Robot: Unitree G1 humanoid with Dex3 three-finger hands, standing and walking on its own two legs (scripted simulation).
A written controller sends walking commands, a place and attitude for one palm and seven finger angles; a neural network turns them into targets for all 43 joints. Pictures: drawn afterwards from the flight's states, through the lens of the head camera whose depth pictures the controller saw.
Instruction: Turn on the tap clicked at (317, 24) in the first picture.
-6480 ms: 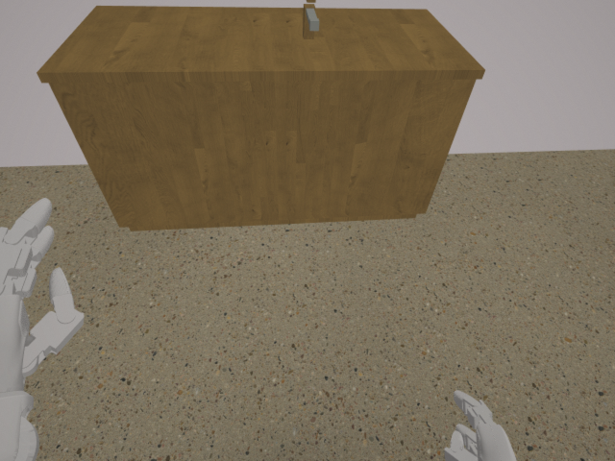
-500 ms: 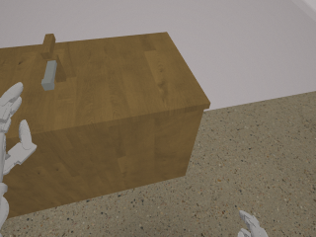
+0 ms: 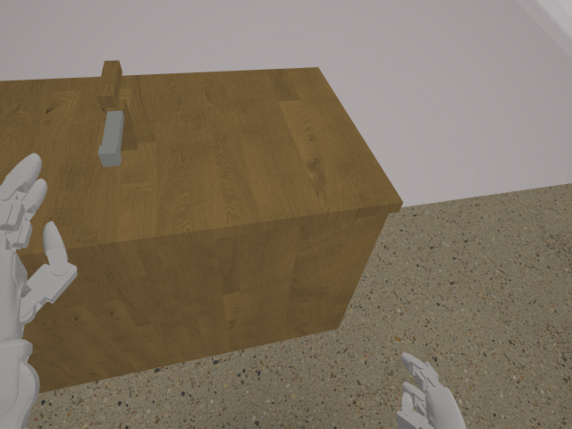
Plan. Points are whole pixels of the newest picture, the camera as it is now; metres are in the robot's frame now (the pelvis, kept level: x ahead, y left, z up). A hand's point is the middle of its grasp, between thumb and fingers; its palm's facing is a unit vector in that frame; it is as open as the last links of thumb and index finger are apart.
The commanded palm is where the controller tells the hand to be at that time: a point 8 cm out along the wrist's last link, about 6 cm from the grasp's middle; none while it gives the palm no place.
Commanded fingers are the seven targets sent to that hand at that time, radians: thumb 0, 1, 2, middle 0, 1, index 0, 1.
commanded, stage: shuffle to correct the standing spot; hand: left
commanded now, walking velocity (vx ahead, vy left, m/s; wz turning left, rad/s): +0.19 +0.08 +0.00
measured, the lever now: (110, 155) +0.49 +0.37 +0.07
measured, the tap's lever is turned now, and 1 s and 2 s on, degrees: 0 0 0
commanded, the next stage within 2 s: come to a stop and stand still in 1.28 s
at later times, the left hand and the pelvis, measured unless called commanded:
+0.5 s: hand (104, 226) +0.28 +0.25 +0.16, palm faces +0.39 -0.83 -0.39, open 7.4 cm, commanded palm +0.22 +0.29 +0.18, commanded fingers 0.00 0.90 0.90 -0.20 -0.30 -0.20 -0.30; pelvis +0.05 +0.01 -0.02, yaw -1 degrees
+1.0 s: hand (95, 205) +0.29 +0.27 +0.18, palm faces +0.38 -0.80 -0.46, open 7.5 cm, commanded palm +0.24 +0.31 +0.18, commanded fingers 0.00 0.90 0.90 -0.20 -0.30 -0.20 -0.30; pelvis +0.08 +0.03 -0.01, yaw -1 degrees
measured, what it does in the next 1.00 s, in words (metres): steps on the spot: left foot, then right foot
